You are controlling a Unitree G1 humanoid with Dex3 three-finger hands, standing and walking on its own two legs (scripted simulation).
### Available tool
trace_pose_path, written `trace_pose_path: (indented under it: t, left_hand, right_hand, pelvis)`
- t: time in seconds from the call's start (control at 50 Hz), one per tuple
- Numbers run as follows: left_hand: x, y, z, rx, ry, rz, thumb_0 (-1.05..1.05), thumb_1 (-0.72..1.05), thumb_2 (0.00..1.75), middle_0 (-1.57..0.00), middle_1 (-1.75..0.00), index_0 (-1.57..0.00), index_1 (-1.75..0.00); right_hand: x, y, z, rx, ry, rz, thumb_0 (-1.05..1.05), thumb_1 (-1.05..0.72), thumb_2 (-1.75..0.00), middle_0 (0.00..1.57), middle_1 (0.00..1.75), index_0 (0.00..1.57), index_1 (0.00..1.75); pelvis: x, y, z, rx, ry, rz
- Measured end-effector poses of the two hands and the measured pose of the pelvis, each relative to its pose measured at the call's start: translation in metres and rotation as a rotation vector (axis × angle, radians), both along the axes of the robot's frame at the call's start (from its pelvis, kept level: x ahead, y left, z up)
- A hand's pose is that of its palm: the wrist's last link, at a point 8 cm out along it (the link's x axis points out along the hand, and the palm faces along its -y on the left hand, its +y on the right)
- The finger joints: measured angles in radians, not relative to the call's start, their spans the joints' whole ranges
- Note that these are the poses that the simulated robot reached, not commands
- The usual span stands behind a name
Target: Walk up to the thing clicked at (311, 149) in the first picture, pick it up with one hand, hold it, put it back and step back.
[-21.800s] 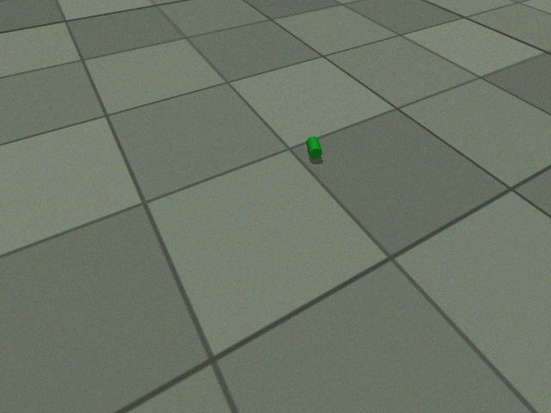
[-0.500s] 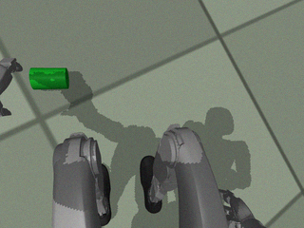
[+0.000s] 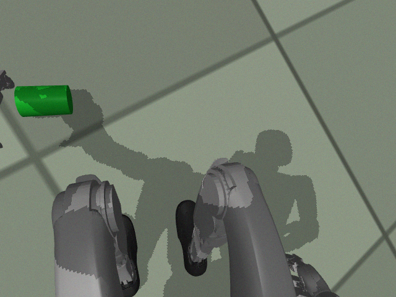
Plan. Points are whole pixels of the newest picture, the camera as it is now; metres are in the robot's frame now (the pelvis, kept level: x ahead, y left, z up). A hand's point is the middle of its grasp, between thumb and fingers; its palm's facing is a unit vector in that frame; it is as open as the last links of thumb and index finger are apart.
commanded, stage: rise first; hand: left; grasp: from above
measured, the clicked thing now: (46, 100) +0.50 +0.29 -0.31
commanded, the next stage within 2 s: approach in 0.10 s
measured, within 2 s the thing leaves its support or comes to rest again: neither
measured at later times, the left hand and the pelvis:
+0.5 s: hand (27, 94) +0.48 +0.29 -0.20, palm faces -0.43 -0.05 -0.90, open 13.6 cm; pelvis +0.00 +0.00 -0.01, yaw +0 degrees
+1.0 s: hand (31, 118) +0.44 +0.29 -0.22, palm faces -0.65 -0.13 -0.75, open 13.3 cm; pelvis -0.01 -0.01 -0.01, yaw +0 degrees
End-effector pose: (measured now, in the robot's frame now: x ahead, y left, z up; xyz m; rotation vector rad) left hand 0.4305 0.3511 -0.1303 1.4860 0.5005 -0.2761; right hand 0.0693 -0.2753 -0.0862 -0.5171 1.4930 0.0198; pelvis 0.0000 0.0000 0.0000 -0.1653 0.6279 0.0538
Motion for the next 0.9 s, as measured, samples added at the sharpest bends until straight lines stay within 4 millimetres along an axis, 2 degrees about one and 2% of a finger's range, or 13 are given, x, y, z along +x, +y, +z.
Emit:
trace_pose_path:
  t: [0.28, 0.36, 0.44, 0.54, 0.62, 0.7, 0.8, 0.9]
  left_hand:
    - [0.009, -0.006, -0.007, 0.005, 0.003, -0.003, 0.00, -0.34, 0.83, -0.26, -0.82, -0.26, -0.83]
    - [0.016, -0.016, -0.010, 0.004, 0.005, -0.035, 0.00, -0.37, 0.85, -0.22, -0.88, -0.23, -0.88]
    - [0.034, -0.037, -0.010, -0.011, -0.022, -0.082, 0.00, -0.40, 0.87, -0.19, -0.94, -0.20, -0.93]
    - [0.067, -0.073, -0.006, -0.029, -0.089, -0.122, 0.00, -0.44, 0.90, -0.15, -0.99, -0.17, -0.97]
    - [0.091, -0.094, 0.001, -0.011, -0.130, -0.112, 0.00, -0.46, 0.92, -0.14, -1.00, -0.16, -0.99]
    - [0.105, -0.103, 0.012, 0.037, -0.131, -0.070, 0.00, -0.47, 0.93, -0.14, -0.99, -0.15, -0.98]
    - [0.099, -0.096, 0.015, 0.070, -0.049, 0.017, 0.00, -0.45, 0.91, -0.16, -0.97, -0.17, -0.96]
    - [0.068, -0.074, -0.002, 0.061, 0.110, 0.090, 0.00, -0.41, 0.88, -0.17, -0.97, -0.19, -0.95]
  right_hand:
    - [0.000, 0.001, -0.008, 0.012, -0.004, -0.001, 0.00, -0.93, -0.91, 0.20, 0.30, 0.20, 0.30]
    - [0.001, 0.002, -0.009, 0.012, -0.006, 0.003, 0.00, -0.93, -0.91, 0.20, 0.30, 0.20, 0.30]
    - [0.000, 0.003, -0.008, 0.002, -0.014, 0.003, 0.00, -0.94, -0.91, 0.20, 0.30, 0.20, 0.30]
    - [-0.006, 0.003, -0.001, -0.019, -0.032, -0.016, 0.00, -0.94, -0.91, 0.20, 0.30, 0.20, 0.30]
    - [-0.019, 0.004, 0.005, -0.029, -0.041, -0.059, 0.00, -0.94, -0.91, 0.20, 0.30, 0.20, 0.30]
    - [-0.038, 0.005, 0.008, -0.012, -0.025, -0.112, 0.00, -0.94, -0.91, 0.20, 0.30, 0.20, 0.30]
    - [-0.062, 0.008, 0.009, 0.031, 0.017, -0.159, 0.00, -0.93, -0.91, 0.20, 0.30, 0.20, 0.30]
    - [-0.073, 0.007, 0.009, 0.045, 0.060, -0.165, 0.00, -0.93, -0.90, 0.20, 0.30, 0.20, 0.30]
  pelvis:
    - [0.001, -0.001, -0.006, 0.001, -0.001, -0.003]
    - [0.001, -0.001, -0.008, 0.002, 0.001, -0.003]
    - [0.002, -0.001, -0.009, 0.002, 0.005, -0.005]
    - [0.002, -0.001, -0.009, -0.003, 0.014, -0.010]
    - [0.003, 0.000, -0.008, -0.004, 0.028, -0.013]
    - [0.003, -0.001, -0.006, 0.004, 0.037, -0.016]
    - [0.000, -0.005, 0.000, 0.016, 0.027, -0.020]
    - [-0.003, -0.010, 0.002, 0.025, 0.008, -0.017]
